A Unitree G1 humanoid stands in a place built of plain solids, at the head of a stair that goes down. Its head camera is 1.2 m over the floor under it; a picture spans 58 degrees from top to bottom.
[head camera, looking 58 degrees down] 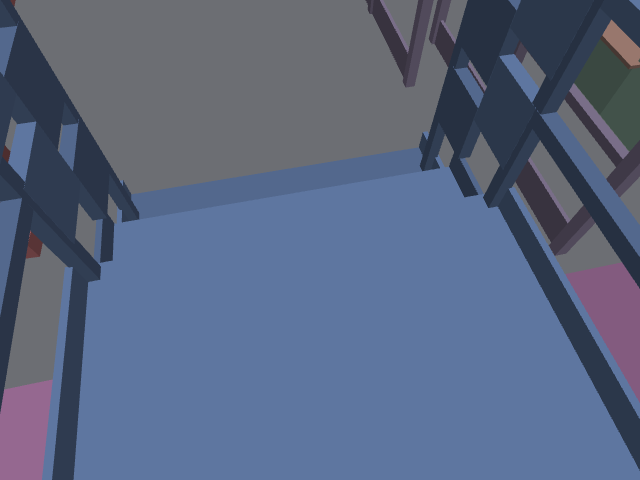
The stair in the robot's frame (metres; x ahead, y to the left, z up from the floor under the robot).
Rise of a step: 0.17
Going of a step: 0.28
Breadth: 1.40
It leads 12 degrees to the left of straight ahead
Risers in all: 3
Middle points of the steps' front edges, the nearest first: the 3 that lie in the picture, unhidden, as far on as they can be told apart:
0.80 0.07 0.00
1.08 0.12 -0.17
1.35 0.18 -0.34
